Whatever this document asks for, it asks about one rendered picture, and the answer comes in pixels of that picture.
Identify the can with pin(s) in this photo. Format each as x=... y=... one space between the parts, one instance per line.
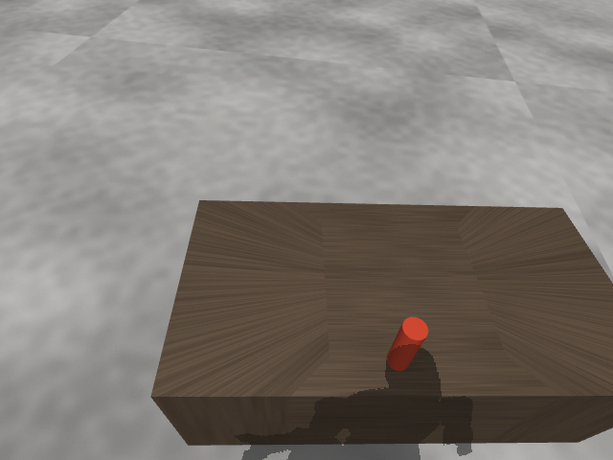
x=409 y=338

